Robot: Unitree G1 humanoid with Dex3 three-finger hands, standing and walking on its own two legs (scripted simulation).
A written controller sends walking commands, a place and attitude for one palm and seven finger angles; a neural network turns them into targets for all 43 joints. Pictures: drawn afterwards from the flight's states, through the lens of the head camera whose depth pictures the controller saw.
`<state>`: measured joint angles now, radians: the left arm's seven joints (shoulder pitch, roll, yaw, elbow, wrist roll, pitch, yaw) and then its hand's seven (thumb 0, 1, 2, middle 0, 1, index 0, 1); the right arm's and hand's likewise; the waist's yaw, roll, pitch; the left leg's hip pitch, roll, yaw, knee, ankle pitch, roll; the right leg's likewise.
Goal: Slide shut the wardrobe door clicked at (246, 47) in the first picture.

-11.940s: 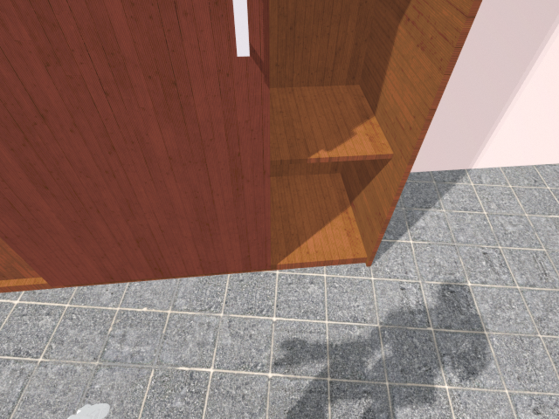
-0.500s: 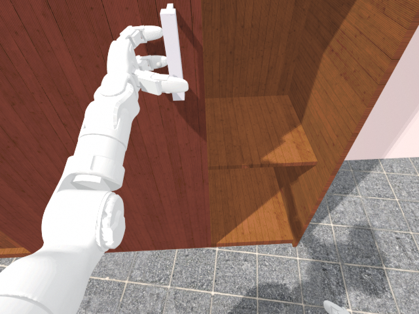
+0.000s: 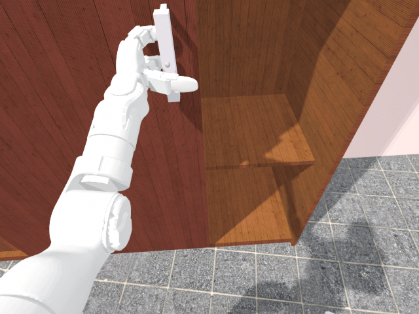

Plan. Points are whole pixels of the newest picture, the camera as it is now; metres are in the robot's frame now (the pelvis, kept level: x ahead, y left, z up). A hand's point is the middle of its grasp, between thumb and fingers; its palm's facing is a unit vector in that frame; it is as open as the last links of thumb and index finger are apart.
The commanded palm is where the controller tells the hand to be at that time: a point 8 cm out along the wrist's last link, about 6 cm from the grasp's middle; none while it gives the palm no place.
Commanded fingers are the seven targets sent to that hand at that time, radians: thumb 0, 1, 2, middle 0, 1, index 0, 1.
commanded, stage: slide the fingers in behind the handle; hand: left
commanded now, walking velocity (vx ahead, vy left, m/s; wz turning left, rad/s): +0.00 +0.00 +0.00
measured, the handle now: (169, 55) +0.52 +0.08 +0.25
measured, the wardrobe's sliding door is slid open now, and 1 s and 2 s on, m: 0.41 0.41 0.41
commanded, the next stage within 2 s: grip the handle and tug to test in 0.72 s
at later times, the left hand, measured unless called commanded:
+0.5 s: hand (176, 62) +0.47 +0.06 +0.27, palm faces +0.06 -1.00 +0.02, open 14.0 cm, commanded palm +0.44 +0.11 +0.26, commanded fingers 0.00 -0.50 0.30 -0.30 -1.20 -0.30 -1.20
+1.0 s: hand (174, 64) +0.46 +0.06 +0.27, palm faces +0.05 -1.00 +0.03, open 13.3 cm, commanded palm +0.44 +0.11 +0.26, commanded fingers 0.00 -0.03 0.50 -0.35 -1.27 -0.35 -1.27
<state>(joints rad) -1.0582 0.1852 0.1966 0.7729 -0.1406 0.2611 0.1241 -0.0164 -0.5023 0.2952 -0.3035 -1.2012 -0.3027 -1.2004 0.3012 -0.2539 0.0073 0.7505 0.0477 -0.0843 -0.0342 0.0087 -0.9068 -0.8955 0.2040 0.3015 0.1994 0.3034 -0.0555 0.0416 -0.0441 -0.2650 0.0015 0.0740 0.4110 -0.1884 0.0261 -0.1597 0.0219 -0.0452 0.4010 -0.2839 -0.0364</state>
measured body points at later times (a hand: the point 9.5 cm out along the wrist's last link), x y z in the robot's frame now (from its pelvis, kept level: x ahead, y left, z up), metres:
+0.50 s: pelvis +0.00 -0.01 +0.00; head -0.01 -0.03 +0.45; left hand +0.46 +0.11 +0.27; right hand +0.09 -0.26 -0.12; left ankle +0.01 +0.10 -0.74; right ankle -0.05 -0.09 -0.74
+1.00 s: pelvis +0.00 -0.01 +0.00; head -0.01 -0.03 +0.45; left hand +0.45 +0.11 +0.27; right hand +0.09 -0.26 -0.12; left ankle +0.01 +0.10 -0.74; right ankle -0.05 -0.09 -0.74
